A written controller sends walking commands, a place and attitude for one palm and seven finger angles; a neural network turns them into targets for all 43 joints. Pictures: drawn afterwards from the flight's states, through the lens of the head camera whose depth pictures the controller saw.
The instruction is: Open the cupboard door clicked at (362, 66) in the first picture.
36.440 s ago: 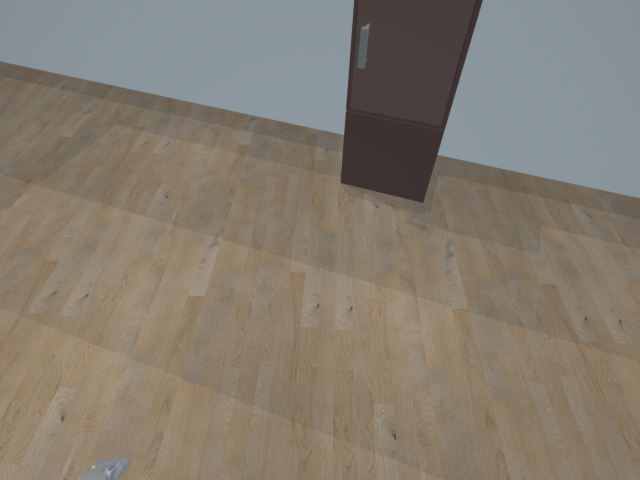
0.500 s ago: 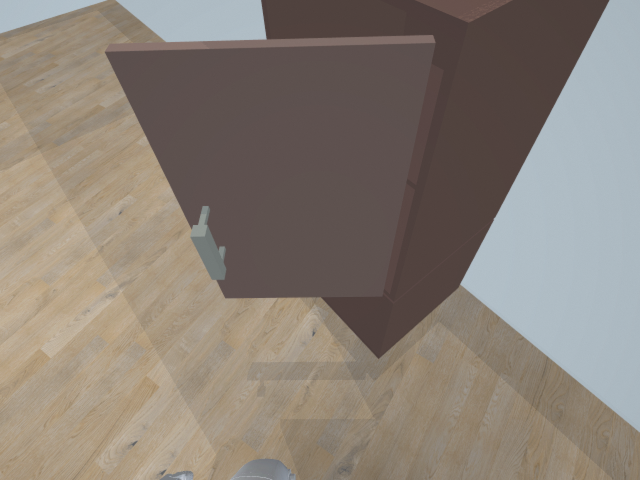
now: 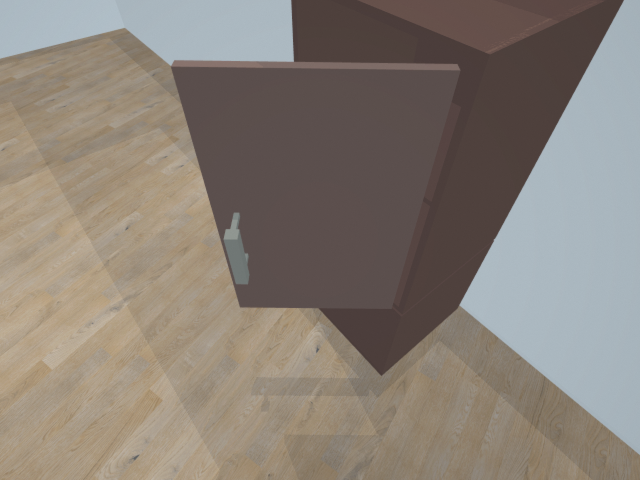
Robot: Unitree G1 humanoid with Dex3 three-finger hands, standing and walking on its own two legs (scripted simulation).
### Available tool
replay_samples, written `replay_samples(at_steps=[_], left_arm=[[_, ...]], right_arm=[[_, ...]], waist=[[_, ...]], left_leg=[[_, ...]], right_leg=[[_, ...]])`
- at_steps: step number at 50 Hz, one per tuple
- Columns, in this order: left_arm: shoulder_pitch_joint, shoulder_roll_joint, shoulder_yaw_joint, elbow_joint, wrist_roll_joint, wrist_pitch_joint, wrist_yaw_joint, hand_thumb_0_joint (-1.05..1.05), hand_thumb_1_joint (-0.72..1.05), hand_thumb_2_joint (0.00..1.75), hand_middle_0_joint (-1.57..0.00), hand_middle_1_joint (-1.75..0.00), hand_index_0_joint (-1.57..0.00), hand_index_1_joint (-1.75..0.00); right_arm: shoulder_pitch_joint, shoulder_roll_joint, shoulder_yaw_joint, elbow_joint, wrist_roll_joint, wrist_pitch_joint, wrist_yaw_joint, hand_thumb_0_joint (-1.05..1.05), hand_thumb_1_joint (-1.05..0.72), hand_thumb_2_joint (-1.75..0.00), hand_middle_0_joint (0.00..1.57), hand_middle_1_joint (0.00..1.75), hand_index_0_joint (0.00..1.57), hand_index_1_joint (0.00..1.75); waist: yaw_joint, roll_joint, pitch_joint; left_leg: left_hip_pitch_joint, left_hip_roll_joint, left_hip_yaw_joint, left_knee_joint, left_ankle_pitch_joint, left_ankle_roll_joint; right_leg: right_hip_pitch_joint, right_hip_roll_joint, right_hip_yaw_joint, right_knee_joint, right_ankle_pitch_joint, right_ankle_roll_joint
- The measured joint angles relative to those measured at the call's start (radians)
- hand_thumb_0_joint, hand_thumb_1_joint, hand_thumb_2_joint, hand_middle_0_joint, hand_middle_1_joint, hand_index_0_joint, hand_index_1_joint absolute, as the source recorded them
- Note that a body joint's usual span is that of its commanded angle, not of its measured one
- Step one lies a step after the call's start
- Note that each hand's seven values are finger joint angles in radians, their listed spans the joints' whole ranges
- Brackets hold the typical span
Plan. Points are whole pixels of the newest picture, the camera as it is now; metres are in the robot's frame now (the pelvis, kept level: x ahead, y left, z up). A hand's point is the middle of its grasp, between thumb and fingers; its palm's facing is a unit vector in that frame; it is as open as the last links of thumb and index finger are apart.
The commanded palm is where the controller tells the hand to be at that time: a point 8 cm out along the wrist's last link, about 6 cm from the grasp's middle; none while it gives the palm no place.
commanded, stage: come to a stop and stand still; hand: left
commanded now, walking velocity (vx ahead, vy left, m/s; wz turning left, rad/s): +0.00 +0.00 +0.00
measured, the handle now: (239, 249) +0.51 +0.19 -0.09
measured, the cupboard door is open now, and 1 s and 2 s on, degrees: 50 50 50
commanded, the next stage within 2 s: look again from close up in 0.36 s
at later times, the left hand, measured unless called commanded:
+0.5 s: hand out of the picture -0.02 +0.16 -0.18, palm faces +0.01 -0.99 -0.16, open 7.4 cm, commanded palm none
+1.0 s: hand out of the picture +0.02 +0.21 -0.17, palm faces +0.04 -0.97 -0.26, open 7.4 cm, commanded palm none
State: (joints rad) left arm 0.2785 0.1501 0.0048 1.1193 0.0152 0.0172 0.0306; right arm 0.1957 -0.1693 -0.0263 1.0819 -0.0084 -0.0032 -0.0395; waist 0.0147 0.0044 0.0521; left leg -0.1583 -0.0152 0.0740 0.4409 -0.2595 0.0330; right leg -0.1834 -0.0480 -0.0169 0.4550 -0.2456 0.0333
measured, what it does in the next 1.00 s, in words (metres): stands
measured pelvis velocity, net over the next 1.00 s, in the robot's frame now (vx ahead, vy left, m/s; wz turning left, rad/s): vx -0.03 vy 0.00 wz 0.02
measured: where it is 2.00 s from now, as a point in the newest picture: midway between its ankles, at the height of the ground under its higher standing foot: outside the picture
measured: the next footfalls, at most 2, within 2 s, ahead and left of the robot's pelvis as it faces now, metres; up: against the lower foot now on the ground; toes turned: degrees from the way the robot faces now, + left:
none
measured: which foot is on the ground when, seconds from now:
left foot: down 0.00-1.00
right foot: down 0.00-1.00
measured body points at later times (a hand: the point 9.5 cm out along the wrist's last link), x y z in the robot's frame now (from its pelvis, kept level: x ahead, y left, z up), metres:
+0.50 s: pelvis +0.00 -0.01 +0.00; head +0.01 +0.00 +0.45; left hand -0.02 +0.21 -0.16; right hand -0.03 -0.21 -0.16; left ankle -0.01 +0.09 -0.74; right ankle +0.00 -0.14 -0.74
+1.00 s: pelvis -0.03 +0.00 +0.00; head -0.04 +0.01 +0.44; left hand +0.02 +0.26 -0.15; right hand +0.08 -0.26 -0.13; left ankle -0.01 +0.09 -0.74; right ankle +0.00 -0.14 -0.74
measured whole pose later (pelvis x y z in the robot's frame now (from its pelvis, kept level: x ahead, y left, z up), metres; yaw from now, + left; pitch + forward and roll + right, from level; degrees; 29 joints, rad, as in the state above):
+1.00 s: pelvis -0.03 +0.00 +0.00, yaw +1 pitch -3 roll +0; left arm 0.25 0.24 0.00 0.99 0.02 -0.01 0.03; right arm 0.16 -0.24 -0.02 1.00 -0.02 -0.01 -0.01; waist 0.01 -0.01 0.01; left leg -0.21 -0.01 0.05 0.52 -0.26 0.04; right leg -0.21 -0.04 -0.04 0.50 -0.23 0.03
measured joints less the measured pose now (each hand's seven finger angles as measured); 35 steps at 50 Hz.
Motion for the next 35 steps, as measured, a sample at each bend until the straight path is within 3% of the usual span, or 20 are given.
replay_samples(at_steps=[24,28,35], left_arm=[[0.021,-0.019,-0.015,0.013,-0.003,-0.017,0.004,0.00,0.91,0.90,-0.20,-0.30,-0.20,-0.30],[0.031,0.007,-0.015,-0.039,0.001,-0.028,0.008,0.00,0.91,0.90,-0.20,-0.30,-0.20,-0.30],[0.030,0.037,-0.001,-0.087,0.002,-0.032,0.016,0.00,0.91,0.90,-0.20,-0.30,-0.20,-0.30]], right_arm=[[0.119,0.062,0.023,0.072,-0.003,-0.001,0.011,0.01,-0.91,-0.90,0.20,0.30,0.20,0.30],[0.121,0.046,0.009,0.017,-0.007,-0.019,0.015,0.01,-0.90,-0.90,0.21,0.30,0.21,0.30],[0.071,-0.009,-0.006,-0.038,-0.007,-0.015,0.009,0.01,-0.91,-0.90,0.20,0.30,0.20,0.30]], waist=[[-0.021,-0.020,-0.011],[-0.032,-0.017,-0.021],[-0.021,-0.001,-0.064]], left_leg=[[0.002,0.001,-0.004,-0.049,0.035,-0.005],[-0.052,0.001,-0.023,0.035,-0.002,-0.005],[-0.069,0.015,-0.029,0.124,-0.059,-0.006]], right_leg=[[-0.002,0.003,-0.005,-0.038,0.028,-0.008],[-0.042,-0.001,-0.023,0.035,-0.014,-0.013],[-0.045,0.009,-0.028,0.092,-0.052,-0.014]])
